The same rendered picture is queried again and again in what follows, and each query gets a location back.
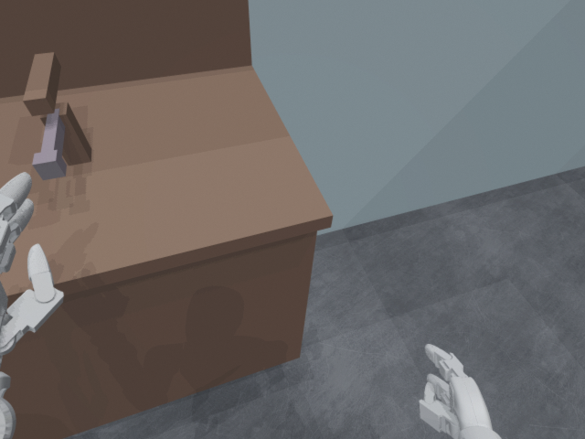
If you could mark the right robot hand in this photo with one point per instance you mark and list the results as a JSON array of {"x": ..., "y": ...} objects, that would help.
[{"x": 462, "y": 404}]

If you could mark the tap lever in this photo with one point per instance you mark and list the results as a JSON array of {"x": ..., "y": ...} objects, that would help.
[{"x": 49, "y": 163}]

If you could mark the counter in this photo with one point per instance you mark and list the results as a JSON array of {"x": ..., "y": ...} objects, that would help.
[{"x": 183, "y": 233}]

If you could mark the left robot hand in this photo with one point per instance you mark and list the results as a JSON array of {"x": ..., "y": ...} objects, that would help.
[{"x": 32, "y": 309}]

